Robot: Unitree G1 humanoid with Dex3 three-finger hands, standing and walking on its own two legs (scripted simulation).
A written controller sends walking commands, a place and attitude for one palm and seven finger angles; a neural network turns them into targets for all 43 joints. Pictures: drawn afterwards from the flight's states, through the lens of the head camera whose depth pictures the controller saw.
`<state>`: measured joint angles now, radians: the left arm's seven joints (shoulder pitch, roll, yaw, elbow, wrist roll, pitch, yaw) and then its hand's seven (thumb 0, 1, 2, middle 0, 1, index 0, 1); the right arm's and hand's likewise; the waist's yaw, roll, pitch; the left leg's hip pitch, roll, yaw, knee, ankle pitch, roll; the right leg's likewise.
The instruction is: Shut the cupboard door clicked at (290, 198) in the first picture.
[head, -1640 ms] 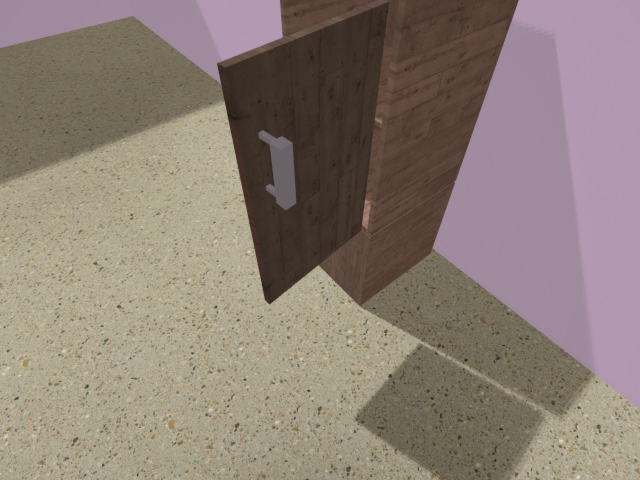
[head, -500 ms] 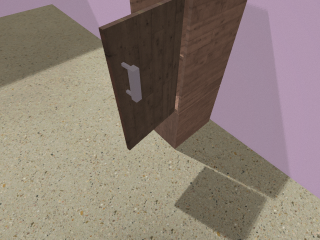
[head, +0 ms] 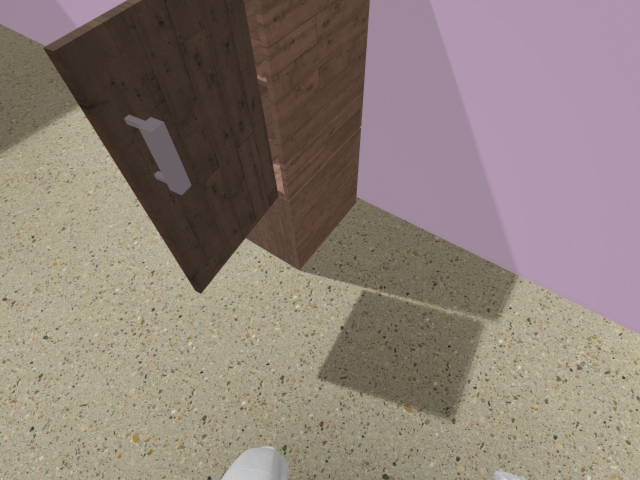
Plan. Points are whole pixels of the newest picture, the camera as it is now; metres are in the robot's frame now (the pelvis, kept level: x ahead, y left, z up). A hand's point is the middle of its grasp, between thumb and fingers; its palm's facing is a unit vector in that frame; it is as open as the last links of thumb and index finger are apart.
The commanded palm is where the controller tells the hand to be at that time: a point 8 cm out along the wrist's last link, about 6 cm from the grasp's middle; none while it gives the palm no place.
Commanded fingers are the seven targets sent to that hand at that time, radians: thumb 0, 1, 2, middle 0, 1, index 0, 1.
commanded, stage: walk around to get in front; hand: left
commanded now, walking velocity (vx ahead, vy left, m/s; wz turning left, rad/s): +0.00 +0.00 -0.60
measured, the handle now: (157, 154) +0.53 +0.30 +0.06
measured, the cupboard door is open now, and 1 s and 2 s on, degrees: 96 96 96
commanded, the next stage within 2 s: none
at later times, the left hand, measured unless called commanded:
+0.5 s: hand (197, 472) +0.14 +0.20 -0.17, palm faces -0.26 -0.92 -0.29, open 7.4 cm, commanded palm none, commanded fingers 0.00 0.90 0.90 -0.20 -0.30 -0.20 -0.30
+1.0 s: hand (254, 439) +0.18 +0.12 -0.16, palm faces -0.56 -0.80 -0.21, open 7.4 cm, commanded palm none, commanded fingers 0.00 0.90 0.90 -0.20 -0.30 -0.20 -0.30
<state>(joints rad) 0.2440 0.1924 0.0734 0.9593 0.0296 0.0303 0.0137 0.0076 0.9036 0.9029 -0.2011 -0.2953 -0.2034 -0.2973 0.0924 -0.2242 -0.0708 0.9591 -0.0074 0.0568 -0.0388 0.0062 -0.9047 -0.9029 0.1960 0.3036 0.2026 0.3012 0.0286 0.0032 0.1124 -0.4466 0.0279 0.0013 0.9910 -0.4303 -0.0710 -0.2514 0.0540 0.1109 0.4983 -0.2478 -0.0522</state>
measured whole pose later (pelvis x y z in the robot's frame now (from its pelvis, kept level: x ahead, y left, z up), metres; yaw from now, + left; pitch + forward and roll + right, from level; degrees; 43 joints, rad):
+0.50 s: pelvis -0.02 +0.01 -0.02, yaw -17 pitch +0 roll -1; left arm 0.15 0.26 0.08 0.88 0.03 0.03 -0.03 0.01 0.91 0.90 -0.20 -0.29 -0.20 -0.30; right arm 0.20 -0.26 -0.06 0.92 -0.02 0.05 -0.03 0.00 -0.90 -0.90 0.20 0.30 0.21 0.30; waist 0.01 0.04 0.12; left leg -0.36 0.14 0.06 0.85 -0.49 -0.07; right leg -0.34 -0.01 -0.03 0.64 -0.31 -0.01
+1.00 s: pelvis -0.03 +0.02 +0.00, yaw -35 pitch +1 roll -2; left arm 0.12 0.24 0.08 0.89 0.02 0.07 -0.04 0.01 0.91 0.90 -0.20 -0.29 -0.20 -0.30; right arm 0.27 -0.19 -0.03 0.94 -0.03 0.01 -0.03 0.00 -0.90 -0.90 0.20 0.30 0.21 0.30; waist -0.01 0.01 0.09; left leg -0.24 0.15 0.16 0.52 -0.27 -0.03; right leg -0.41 -0.02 -0.05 0.85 -0.44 0.04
